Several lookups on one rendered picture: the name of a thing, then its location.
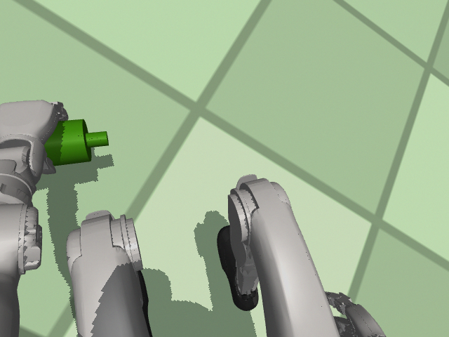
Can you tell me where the bottle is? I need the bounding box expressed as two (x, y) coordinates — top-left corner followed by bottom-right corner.
(44, 119), (109, 166)

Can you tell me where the right robot hand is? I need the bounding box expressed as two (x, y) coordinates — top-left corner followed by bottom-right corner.
(325, 292), (386, 337)

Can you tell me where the right robot foot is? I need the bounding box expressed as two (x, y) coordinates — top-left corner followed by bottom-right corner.
(217, 225), (259, 311)

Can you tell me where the left robot foot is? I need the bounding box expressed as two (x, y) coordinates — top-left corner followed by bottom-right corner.
(138, 270), (152, 337)

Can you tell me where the left robot arm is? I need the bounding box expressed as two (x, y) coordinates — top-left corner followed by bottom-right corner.
(0, 134), (46, 337)

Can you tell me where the left robot hand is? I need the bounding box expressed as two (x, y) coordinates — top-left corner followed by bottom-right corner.
(0, 100), (68, 174)

